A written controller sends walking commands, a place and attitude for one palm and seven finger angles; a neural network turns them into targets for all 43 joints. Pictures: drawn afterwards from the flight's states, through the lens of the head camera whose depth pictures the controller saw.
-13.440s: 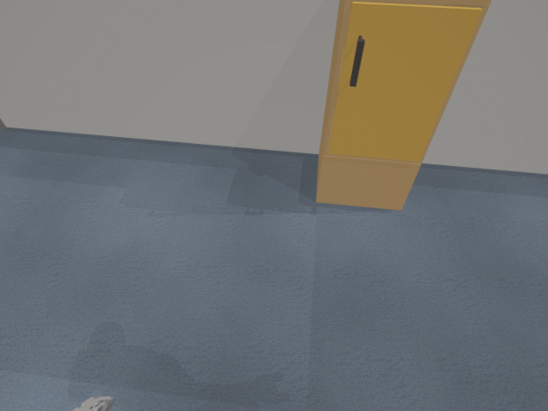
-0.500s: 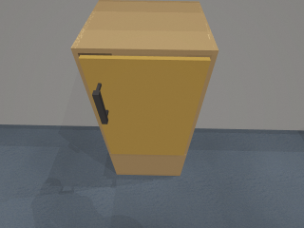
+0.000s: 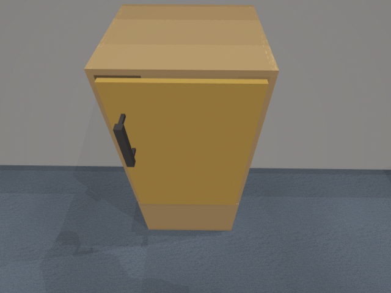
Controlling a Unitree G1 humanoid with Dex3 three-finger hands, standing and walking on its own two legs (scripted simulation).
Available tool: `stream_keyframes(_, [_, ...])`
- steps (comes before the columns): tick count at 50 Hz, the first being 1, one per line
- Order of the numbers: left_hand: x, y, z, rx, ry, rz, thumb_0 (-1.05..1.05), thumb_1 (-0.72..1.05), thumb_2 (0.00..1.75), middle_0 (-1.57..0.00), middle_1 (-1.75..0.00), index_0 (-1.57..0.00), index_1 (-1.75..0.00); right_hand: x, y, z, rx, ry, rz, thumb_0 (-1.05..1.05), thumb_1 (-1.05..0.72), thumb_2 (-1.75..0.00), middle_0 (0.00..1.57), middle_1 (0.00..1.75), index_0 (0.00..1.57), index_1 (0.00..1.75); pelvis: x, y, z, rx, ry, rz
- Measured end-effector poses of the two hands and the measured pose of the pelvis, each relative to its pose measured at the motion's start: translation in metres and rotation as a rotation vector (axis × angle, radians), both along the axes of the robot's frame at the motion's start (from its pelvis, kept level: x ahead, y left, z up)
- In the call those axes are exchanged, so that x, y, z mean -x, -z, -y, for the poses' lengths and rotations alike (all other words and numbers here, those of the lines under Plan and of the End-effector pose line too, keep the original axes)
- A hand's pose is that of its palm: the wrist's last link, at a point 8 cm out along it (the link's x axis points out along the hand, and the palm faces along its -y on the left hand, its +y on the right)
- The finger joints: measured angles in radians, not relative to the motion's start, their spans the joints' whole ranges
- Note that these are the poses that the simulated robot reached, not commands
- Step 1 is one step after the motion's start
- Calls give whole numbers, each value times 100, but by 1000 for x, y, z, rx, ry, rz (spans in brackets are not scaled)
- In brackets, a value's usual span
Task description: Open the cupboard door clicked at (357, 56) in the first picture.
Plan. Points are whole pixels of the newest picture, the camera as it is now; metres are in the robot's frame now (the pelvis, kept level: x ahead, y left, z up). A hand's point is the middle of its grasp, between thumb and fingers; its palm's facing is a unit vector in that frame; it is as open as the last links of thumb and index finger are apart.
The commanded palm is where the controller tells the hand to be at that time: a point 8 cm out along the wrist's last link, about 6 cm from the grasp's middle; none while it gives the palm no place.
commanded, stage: come to a stop and stand still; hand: left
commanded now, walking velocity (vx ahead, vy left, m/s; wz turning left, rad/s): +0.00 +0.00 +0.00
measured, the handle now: (126, 141) +0.48 +0.22 -0.01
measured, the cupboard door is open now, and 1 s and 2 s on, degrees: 0 0 0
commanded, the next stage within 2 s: look again from close up in 0.32 s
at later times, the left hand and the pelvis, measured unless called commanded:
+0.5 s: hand out of the picture +0.03 +0.19 -0.16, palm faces -0.01 -0.96 -0.26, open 7.4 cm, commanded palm none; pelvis +0.00 -0.02 +0.00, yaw +0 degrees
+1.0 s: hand out of the picture +0.03 +0.19 -0.16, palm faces -0.01 -0.97 -0.25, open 7.4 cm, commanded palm none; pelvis +0.00 -0.02 +0.01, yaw +0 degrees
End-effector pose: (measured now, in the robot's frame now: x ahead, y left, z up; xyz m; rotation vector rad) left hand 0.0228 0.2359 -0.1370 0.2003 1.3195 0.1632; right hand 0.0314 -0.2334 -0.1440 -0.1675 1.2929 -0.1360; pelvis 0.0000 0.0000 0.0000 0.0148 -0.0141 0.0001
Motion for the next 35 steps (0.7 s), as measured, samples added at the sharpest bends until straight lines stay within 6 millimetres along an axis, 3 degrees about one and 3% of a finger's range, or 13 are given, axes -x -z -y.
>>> stream_keyframes(13, [-4,-3,-1,-10,11,7,0,91,90,-20,-30,-20,-30,-22,-11,26,46,-19,43,1,-91,-90,20,30,20,30,1,-3,10,2,5,3])
stream_keyframes(35, [-1,-8,-1,-23,17,-14,1,91,90,-20,-30,-20,-30,-11,-11,37,46,-23,-4,1,-91,-90,20,30,20,30,3,-6,18,1,8,-1])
